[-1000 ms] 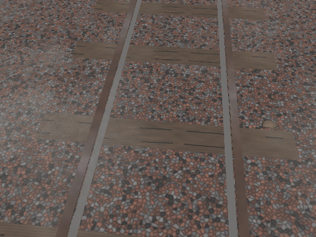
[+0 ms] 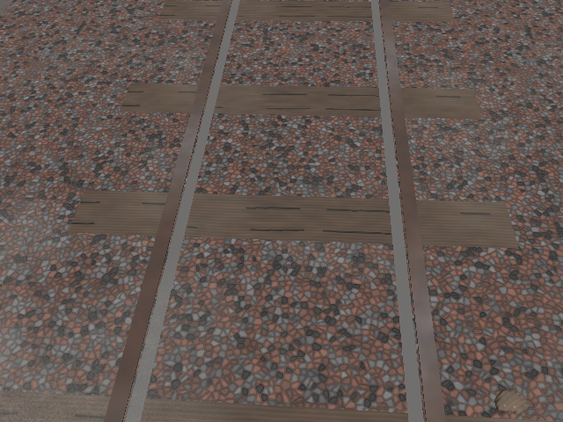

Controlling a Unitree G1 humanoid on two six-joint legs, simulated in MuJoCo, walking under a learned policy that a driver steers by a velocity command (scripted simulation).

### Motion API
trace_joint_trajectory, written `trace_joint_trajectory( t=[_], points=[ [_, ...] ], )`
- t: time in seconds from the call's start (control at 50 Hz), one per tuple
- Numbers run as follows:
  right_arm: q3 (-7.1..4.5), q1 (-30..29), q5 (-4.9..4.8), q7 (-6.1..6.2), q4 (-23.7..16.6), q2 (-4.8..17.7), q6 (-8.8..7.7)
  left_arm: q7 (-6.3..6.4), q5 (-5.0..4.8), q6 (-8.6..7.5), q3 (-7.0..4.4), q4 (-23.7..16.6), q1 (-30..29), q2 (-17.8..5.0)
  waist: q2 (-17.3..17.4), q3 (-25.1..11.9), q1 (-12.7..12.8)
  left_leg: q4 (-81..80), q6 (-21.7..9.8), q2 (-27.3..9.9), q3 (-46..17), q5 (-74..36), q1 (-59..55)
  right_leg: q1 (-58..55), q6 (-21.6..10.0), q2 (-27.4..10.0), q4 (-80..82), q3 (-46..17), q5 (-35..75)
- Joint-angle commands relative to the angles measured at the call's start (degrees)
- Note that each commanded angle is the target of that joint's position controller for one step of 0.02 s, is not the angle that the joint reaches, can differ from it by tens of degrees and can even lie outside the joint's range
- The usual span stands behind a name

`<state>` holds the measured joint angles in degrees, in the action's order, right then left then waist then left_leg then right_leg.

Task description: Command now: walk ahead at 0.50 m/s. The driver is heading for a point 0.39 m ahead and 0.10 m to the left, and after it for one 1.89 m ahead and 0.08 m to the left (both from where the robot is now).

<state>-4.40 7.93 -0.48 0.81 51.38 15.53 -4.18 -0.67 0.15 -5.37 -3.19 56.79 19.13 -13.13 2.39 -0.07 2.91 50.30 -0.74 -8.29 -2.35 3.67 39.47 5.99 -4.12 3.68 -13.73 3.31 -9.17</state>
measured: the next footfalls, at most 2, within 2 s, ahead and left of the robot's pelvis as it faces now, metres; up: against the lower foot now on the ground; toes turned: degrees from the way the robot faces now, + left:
left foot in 0.24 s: +0.33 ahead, +0.16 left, +0.00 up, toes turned +4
right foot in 0.66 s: +0.37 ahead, -0.08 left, +0.00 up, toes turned +0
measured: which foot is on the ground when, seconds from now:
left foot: up 0.00-0.22, down 0.24-1.00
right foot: down 0.00-0.26, up 0.28-0.64, down 0.66-1.00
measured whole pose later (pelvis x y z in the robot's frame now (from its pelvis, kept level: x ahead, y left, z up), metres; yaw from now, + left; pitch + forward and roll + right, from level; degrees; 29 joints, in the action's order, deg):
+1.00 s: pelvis +0.31 +0.05 -0.01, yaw +0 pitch -1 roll +0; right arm -2.2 10.0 0.2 1.5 60.1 13.2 -0.1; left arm 1.9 -0.1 -0.5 -3.1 61.1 8.2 -12.0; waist 0.0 2.1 -0.2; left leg 27.2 -0.9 0.1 3.5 16.6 9.9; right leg 13.9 0.8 -1.5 -28.9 -0.1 -14.3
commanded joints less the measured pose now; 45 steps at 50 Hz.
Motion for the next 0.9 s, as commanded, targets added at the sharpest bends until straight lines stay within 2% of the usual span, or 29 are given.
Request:
trace_joint_trajectory(
  t=[0.02, 0.1, 0.16, 0.2, 0.22, 0.24, 0.26, 0.28, 0.3, 0.32, 0.34, 0.36, 0.38, 0.4, 0.42, 0.48, 0.54, 0.58, 0.62, 0.64, 0.66, 0.68, 0.7, 0.72, 0.74, 0.76, 0.8, 0.9],
  points=[
    [-0.11, -3.2, -0.02, -0.47, -3.3, 1.6, -0.6, 0.89, -0.46, -0.63, -1.56, -2.9, -1.0, -9.1, -5.8, 2.7, -0.9, -9.4, 0.4, 0.7, 1.0, -8.9, -0.7, 2.0, -7.5, -14.3, 7.8, -7.7, 10.2],
    [0.57, -10.1, -0.56, -1.57, -5.5, 1.3, -0.94, 1.07, -0.99, 0.01, -1.74, -0.8, 3.4, -9.6, -5.4, 4.8, 1.4, -16.9, 0.1, 2.5, 2.2, -9.3, -0.4, -3.6, -7.3, -15.9, 6.6, -7.0, 9.2],
    [0.69, -12.6, -0.77, -2.65, -7.2, 2.1, -1.47, 1.37, -1.21, 0.93, -2.19, 0.3, 4.7, -10.2, -5.8, 5.4, 1.2, -20.0, -1.5, 3.1, 1.9, -4.4, 0.3, -9.4, -6.7, -18.7, 3.2, -7.6, 12.6],
    [0.16, -9.8, -0.84, -3.01, -6.9, 3.7, -1.79, 1.55, -1.29, 1.46, -2.56, 0.2, 3.5, -11.1, -6.9, 3.5, -1.1, -21.3, -3.1, 4.7, 3.1, -0.3, -5.3, -11.1, -5.5, -19.3, -0.7, -7.4, 21.1],
    [-0.64, -5.1, -0.41, -2.91, -5.7, 5.2, -1.93, 1.63, -1.22, 1.82, -2.59, -0.1, 1.7, -11.3, -7.5, 0.8, -4.1, -22.7, -4.1, 6.9, 4.8, -0.2, -12.8, -10.8, -4.2, -17.7, -6.8, -6.0, 33.0],
    [-1.98, 3.7, 0.24, -2.63, -2.9, 7.8, -2.02, 1.68, -1.01, 2.18, -2.13, -0.5, 1.2, -10.1, -6.5, -4.9, -8.0, -23.6, -5.7, 8.2, 5.7, -4.7, -25.2, -8.1, -2.2, -14.1, -17.7, -3.8, 39.0],
    [-2.96, 12.9, 1.61, -2.18, -1.0, 12.1, -2.14, 1.81, 0.07, 2.13, -1.22, -2.0, 1.9, -8.2, -0.3, -13.7, -10.2, -20.3, -9.2, -2.1, -4.8, -20.0, -43.2, 3.7, 0.5, -10.0, -34.9, -1.4, 23.4],
    [-3.32, 14.7, 1.61, -2.39, 0.2, 15.2, -1.73, 1.12, 0.37, 1.13, 1.19, -0.9, 11.0, -0.1, 15.4, -22.3, -5.8, -23.7, -20.1, -16.5, -28.4, -27.4, -62.5, 25.0, 4.5, 1.0, -55.8, -2.6, -23.1],
    [-1.94, 15.7, 0.77, -2.51, -0.2, 9.9, -1.41, 0.94, -0.75, 0.12, -0.23, 0.4, 8.8, -6.2, 8.1, -24.5, -8.4, -26.2, -19.1, -15.0, -30.6, -26.7, -60.6, 27.6, 4.2, -0.2, -62.6, -12.0, -28.2],
    [-1.12, 10.2, 0.5, -2.29, -1.0, 7.9, -1.45, 0.99, -2.19, -0.27, -1.01, -1.3, 3.3, -8.7, 6.2, -15.9, -7.4, -26.5, -16.5, -13.0, -20.9, -30.4, -53.1, 31.2, 3.8, -2.8, -63.4, -10.8, -25.2],
    [-0.45, 5.1, 0.63, -2.19, -1.9, 6.4, -1.45, 1.45, -2.02, -0.1, -0.93, -1.9, 0.0, -8.3, 1.5, -11.0, -5.6, -27.7, -14.7, -10.4, -14.4, -33.1, -45.0, 30.3, 4.1, -6.0, -60.2, -8.4, -21.0],
    [0.05, 2.1, 0.78, -2.18, -2.0, 4.7, -1.5, 1.95, -1.29, 0.52, -1.35, -2.1, -1.6, -8.0, -0.1, -7.3, -4.1, -29.8, -13.8, -8.6, -10.6, -33.3, -37.8, 28.2, 4.5, -7.7, -56.5, -7.4, -18.2],
    [0.48, 1.0, 1.45, -2.19, -1.6, 3.5, -1.59, 2.18, -0.97, 1.46, -1.48, -2.0, -0.8, -7.2, 1.1, -6.6, -2.2, -31.6, -13.0, -7.1, -8.1, -33.5, -32.4, 23.3, 4.5, -9.2, -53.7, -7.5, -16.0],
    [0.83, 0.3, 1.99, -2.29, -1.1, 2.5, -1.62, 2.28, -0.81, 2.32, -1.32, -1.5, 0.5, -5.5, 1.7, -6.5, -1.0, -32.8, -13.1, -6.1, -6.2, -34.1, -28.9, 19.5, 4.7, -9.5, -50.9, -7.4, -14.6],
    [1.01, -0.1, 2.28, -2.23, -0.6, 2.5, -1.74, 2.41, -0.7, 2.92, -1.06, -1.2, 1.5, -3.9, 2.0, -6.3, 0.0, -33.5, -13.4, -5.4, -4.2, -35.7, -26.4, 17.2, 5.0, -9.5, -47.4, -7.0, -13.5],
    [0.68, -2.0, 2.21, -1.35, 0.2, 4.8, -1.37, 2.95, -0.16, 3.96, -0.74, -2.2, -1.4, -3.4, 3.3, -6.8, 0.8, -34.2, -13.2, -3.8, -0.1, -35.8, -24.0, 13.5, 5.8, -9.1, -34.5, -5.8, -8.1],
    [0.57, -0.9, 1.69, -0.72, 1.4, 6.0, -0.18, 2.95, -0.2, 5.05, -0.94, -2.5, -4.9, -4.7, 3.1, -7.2, -0.7, -35.7, -12.4, -3.8, -0.3, -23.4, -24.0, 10.5, 5.9, -8.4, -27.7, -5.1, -2.2],
    [0.88, -0.5, 1.56, -0.53, 2.2, 5.4, 0.51, 2.97, -0.22, 5.62, -1.17, -2.7, -7.0, -5.3, 2.9, -5.2, -1.4, -36.5, -11.7, -3.8, -1.6, -10.8, -23.2, 9.4, 5.5, -8.4, -23.9, -5.2, -1.9],
    [1.34, -1.1, 0.85, -0.39, 2.7, 4.3, 1.09, 2.95, 0.29, 5.54, -1.27, -2.4, -7.6, -5.0, 2.0, -3.0, -0.5, -35.3, -9.7, -2.2, -2.0, 1.5, -21.7, 5.8, 4.4, -7.7, -16.1, -4.1, 1.3],
    [1.71, 0.5, 0.58, -0.41, 3.5, 3.2, 1.24, 2.95, 0.9, 5.44, -1.31, -2.3, -8.0, -5.5, 0.7, -1.8, -0.6, -34.3, -7.5, -0.4, -2.0, 6.6, -21.3, 3.9, 3.8, -8.1, -11.3, -4.8, 5.3],
    [2.02, 2.4, 1.05, -0.41, 4.0, 2.3, 1.27, 3.08, 1.18, 5.27, -1.57, -2.4, -7.9, -7.2, -1.7, -1.5, -1.6, -32.2, -5.1, 1.7, -1.4, 11.0, -20.6, 1.6, 3.0, -10.8, -9.9, -7.4, 11.7],
    [1.73, 6.2, 1.58, -0.46, 4.6, 2.5, 1.18, 3.31, 0.55, 5.26, -2.08, -2.6, -9.0, -10.5, -7.0, -1.2, -5.1, -30.4, -3.1, 5.7, 1.0, 15.0, -18.8, 0.5, 1.6, -12.9, -11.4, -8.9, 15.9],
    [1.95, 7.4, 1.45, -0.14, 4.9, 1.3, 1.56, 3.05, -0.24, 5.29, -2.07, -1.6, -10.0, -9.3, -10.9, -1.3, -6.0, -30.7, -2.0, 7.7, 3.6, 13.6, -21.9, 4.5, 0.8, -11.7, -10.8, -8.6, 6.2],
    [1.83, 4.8, 1.38, 0.21, 4.8, 2.4, 2.06, 2.66, -0.38, 5.1, -1.68, -1.4, -10.5, -6.6, -9.0, 0.1, -4.3, -29.4, -1.3, 7.7, 4.3, 11.7, -24.8, 8.1, 1.6, -10.1, -9.5, -8.1, 1.6],
    [1.73, 3.4, 1.11, 0.53, 4.5, 2.6, 2.54, 2.52, 0.07, 4.82, -1.34, -1.1, -11.0, -5.7, -8.0, 0.2, -4.1, -28.7, -1.4, 7.3, 4.2, 9.9, -25.8, 8.9, 2.4, -9.6, -9.2, -7.6, 2.4],
    [1.7, 3.0, 1.07, 0.74, 4.7, 2.7, 2.92, 2.38, 0.37, 4.48, -1.25, -1.0, -11.4, -5.7, -7.4, -0.1, -3.9, -28.3, -1.6, 7.0, 4.0, 8.1, -26.2, 8.2, 2.9, -9.1, -9.6, -7.1, 4.9],
    [1.6, 3.4, 1.21, 0.75, 5.0, 2.9, 3.23, 2.44, 0.13, 3.98, -1.31, 0.0, -10.7, -6.0, -6.8, -1.5, -3.8, -27.8, -1.8, 6.4, 3.6, 4.5, -27.3, 6.0, 2.8, -8.7, -10.9, -6.5, 9.3],
    [1.41, 3.0, 0.72, 0.71, 6.1, 2.9, 3.42, 2.73, -0.2, 4.1, -1.15, 1.7, -10.3, -6.0, -4.3, -2.6, -3.2, -26.6, -1.5, 6.0, 3.7, -0.6, -28.7, 3.8, 2.2, -8.2, -12.5, -6.0, 14.1]
  ],
)
Keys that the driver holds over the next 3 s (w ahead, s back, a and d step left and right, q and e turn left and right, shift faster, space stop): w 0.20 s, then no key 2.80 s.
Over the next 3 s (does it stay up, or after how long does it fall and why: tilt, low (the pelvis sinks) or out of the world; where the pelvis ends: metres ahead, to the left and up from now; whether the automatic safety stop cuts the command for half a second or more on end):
stays up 0.32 0.06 -0.01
